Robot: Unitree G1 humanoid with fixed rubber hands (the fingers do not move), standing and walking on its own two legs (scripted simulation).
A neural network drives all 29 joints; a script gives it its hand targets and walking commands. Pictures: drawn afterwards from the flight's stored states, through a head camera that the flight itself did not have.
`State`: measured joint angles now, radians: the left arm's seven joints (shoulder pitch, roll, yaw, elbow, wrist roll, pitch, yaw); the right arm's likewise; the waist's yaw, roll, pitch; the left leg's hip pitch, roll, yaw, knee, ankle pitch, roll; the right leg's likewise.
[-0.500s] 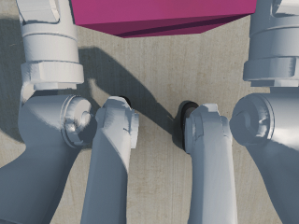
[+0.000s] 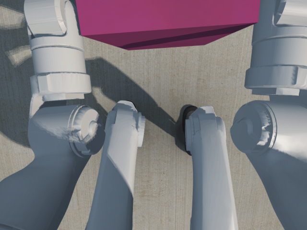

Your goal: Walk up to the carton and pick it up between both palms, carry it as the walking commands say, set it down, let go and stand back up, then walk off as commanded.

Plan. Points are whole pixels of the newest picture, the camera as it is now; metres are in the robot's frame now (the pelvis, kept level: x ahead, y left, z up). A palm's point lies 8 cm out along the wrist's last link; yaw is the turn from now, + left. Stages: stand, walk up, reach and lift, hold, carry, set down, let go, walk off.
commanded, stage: reach and lift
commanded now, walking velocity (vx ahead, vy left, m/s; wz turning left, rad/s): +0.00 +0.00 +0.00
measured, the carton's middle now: out of the picture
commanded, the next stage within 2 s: none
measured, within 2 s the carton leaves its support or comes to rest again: neither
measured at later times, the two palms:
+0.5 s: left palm out of the picture +0.53 +0.17 -0.04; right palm out of the picture +0.56 -0.12 -0.02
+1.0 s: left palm out of the picture +0.50 +0.18 +0.04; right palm out of the picture +0.53 -0.11 +0.05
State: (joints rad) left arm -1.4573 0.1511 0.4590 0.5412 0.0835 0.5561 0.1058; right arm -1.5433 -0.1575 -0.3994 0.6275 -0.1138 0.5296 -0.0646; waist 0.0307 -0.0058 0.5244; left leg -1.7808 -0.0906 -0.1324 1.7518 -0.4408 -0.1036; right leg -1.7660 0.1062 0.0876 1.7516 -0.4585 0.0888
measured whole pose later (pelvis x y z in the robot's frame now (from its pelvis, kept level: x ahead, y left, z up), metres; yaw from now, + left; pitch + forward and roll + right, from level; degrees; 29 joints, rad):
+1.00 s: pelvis +0.00 +0.00 +0.11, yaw +0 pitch +17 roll -1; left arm -1.18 0.08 0.42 0.45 0.08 0.53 0.09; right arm -1.25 -0.07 -0.37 0.50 -0.12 0.52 -0.06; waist 0.03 0.01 0.52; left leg -1.30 -0.08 -0.15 1.35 -0.35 -0.09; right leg -1.29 0.10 0.11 1.34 -0.36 0.08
